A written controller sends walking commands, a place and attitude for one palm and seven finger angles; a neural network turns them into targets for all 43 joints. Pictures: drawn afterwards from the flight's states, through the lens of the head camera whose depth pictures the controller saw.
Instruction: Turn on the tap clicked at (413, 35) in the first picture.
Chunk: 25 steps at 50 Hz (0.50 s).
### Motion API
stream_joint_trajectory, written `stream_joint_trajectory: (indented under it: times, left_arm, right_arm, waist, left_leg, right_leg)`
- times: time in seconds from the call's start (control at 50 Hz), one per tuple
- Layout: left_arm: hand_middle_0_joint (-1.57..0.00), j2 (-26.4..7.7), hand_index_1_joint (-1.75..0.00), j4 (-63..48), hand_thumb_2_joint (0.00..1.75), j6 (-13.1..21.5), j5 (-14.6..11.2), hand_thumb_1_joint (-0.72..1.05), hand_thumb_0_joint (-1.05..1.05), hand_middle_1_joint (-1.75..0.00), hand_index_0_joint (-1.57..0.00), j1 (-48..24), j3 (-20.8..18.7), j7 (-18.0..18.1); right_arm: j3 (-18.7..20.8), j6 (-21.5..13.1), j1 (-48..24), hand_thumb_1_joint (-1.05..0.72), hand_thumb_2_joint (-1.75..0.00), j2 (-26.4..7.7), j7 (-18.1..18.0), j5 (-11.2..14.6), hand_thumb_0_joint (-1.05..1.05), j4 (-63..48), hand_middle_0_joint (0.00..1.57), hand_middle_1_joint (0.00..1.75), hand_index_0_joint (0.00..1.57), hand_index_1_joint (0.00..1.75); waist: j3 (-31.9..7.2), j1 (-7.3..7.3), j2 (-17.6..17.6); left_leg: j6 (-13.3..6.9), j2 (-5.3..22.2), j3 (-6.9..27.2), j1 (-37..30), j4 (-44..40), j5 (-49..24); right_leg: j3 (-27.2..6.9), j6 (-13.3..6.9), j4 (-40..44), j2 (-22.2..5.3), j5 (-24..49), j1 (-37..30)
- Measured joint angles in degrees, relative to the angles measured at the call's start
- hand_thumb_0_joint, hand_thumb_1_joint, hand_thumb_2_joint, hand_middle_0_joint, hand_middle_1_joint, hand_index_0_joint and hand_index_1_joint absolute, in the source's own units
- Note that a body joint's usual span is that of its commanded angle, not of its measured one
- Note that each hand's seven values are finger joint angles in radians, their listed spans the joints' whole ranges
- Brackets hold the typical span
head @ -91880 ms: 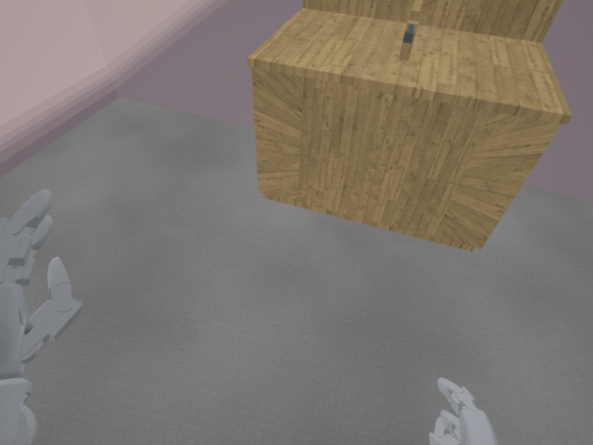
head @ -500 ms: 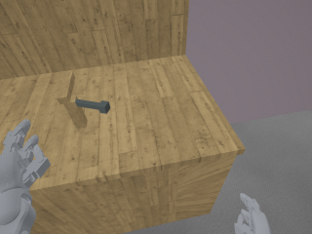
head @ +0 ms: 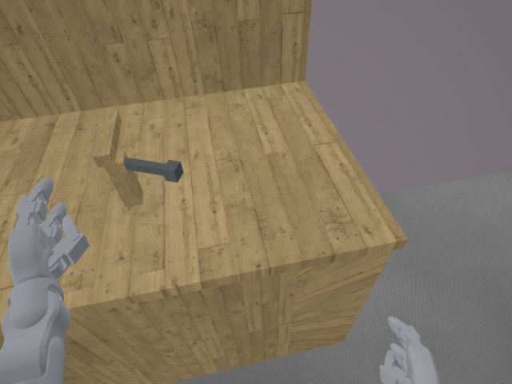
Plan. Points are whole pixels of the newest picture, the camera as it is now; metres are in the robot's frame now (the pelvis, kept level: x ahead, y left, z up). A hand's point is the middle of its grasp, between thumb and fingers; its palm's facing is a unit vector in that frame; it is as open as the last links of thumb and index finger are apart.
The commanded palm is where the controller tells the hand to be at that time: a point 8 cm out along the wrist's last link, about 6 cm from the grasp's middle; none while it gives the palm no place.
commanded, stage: reach beside the lever's end, fingers flat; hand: left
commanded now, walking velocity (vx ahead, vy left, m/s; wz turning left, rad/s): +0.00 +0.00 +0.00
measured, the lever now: (173, 171) +0.45 +0.21 +0.08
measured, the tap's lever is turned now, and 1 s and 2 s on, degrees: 64 64 64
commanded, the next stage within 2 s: push the lever round in 1.12 s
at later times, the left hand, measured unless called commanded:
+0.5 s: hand (79, 223) +0.31 +0.31 +0.11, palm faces +0.52 -0.85 -0.10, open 7.8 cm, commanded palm +0.27 +0.34 +0.09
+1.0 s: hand (83, 221) +0.32 +0.32 +0.09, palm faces +0.51 -0.85 -0.09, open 7.8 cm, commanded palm +0.28 +0.35 +0.08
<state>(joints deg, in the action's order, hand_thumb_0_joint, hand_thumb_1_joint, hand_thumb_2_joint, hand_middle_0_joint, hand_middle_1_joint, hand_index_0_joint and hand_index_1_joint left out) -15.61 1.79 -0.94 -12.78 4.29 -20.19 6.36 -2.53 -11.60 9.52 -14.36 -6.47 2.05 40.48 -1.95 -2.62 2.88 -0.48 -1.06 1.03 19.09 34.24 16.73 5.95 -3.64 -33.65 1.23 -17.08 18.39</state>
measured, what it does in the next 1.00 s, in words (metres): stands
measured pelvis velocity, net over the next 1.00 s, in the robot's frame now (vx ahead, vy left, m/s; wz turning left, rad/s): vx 0.00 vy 0.01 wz -0.02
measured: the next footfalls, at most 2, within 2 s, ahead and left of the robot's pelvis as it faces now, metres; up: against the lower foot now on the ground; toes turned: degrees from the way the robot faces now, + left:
none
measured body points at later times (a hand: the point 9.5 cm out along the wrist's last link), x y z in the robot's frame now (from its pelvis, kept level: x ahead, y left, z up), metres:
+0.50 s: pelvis -0.01 +0.00 +0.00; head +0.01 -0.01 +0.45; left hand +0.27 +0.35 +0.11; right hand +0.15 -0.25 -0.11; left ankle +0.01 +0.11 -0.73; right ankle +0.01 -0.08 -0.73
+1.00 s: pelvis +0.00 +0.01 -0.01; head +0.03 +0.00 +0.44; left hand +0.29 +0.36 +0.10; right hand +0.12 -0.26 -0.12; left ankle +0.01 +0.11 -0.73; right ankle +0.01 -0.08 -0.73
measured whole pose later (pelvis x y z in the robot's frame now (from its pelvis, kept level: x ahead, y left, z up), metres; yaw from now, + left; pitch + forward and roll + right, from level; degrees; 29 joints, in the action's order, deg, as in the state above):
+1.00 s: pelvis +0.00 +0.01 -0.01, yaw -1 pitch +6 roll -1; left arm -20.1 24.4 10.3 -11.7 -7.7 -26.2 2.8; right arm -0.7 -6.5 15.3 -16.1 -4.8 1.7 40.3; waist -3.7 -0.1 2.4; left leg -1.1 -0.5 0.4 26.0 38.4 18.4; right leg 5.3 -3.2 -36.2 1.7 -17.6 24.8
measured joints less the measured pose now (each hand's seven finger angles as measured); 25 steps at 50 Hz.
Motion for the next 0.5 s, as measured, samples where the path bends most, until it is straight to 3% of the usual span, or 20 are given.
stream_joint_trajectory:
  times: [0.5]
  left_arm:
    - [-0.16, -3.57, -0.18, 17.04, 0.90, 6.65, 1.14, 0.90, 0.02, -0.17, -0.16, -11.64, -3.61, -1.71]
  right_arm:
    - [0.52, 2.03, 2.10, -0.90, -0.90, -1.33, 0.10, -0.05, 0.01, 0.84, 0.20, 0.30, 0.21, 0.30]
  waist:
    - [0.12, 1.48, -0.23]
  left_leg:
    - [-0.25, 0.18, 0.15, 4.32, 2.42, 0.05]
  right_leg:
    - [0.23, 0.09, -1.47, 0.12, 0.44, 3.85]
